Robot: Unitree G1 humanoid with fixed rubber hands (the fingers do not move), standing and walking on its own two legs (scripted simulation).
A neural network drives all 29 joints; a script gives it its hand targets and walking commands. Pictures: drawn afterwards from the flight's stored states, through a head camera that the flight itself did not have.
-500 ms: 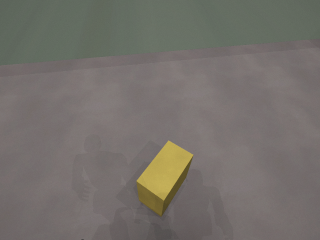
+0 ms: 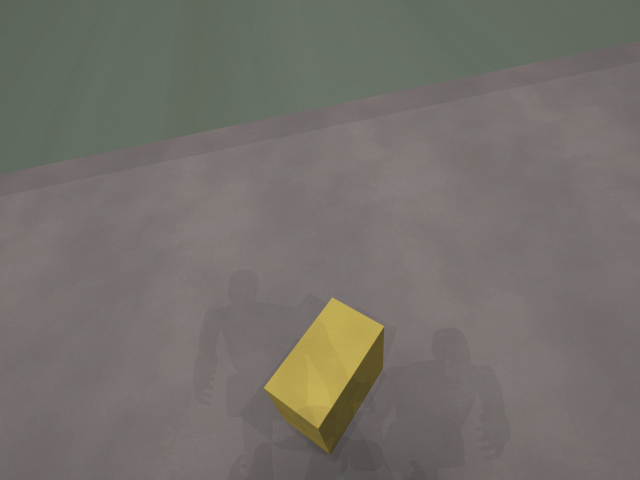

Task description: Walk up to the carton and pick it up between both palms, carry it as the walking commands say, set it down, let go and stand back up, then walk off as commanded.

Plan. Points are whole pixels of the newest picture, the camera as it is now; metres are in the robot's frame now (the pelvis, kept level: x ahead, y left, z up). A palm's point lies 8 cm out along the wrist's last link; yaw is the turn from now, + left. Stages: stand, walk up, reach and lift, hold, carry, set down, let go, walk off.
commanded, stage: walk up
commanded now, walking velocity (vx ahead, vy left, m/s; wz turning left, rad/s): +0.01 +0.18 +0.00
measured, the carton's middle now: (331, 377) +0.47 +0.04 -0.63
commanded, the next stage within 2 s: none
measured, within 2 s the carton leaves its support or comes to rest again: neither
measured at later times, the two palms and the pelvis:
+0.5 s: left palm out of the picture +0.08 +0.35 -0.14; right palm out of the picture +0.06 -0.16 -0.12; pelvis +0.01 +0.10 -0.01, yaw +0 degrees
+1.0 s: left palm out of the picture +0.10 +0.32 -0.13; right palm out of the picture +0.03 -0.16 -0.14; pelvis +0.00 +0.09 -0.01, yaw -5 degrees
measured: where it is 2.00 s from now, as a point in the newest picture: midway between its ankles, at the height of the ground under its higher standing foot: outside the picture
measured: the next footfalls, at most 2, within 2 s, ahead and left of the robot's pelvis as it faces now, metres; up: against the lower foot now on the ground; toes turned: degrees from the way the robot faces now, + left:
left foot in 0.36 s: +0.04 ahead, +0.20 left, +0.00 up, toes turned +2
right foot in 0.82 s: +0.03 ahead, -0.01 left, +0.00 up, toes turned -9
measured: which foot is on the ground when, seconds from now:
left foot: up 0.00-0.34, down 0.36-1.00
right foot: down 0.00-0.38, up 0.40-0.80, down 0.82-1.00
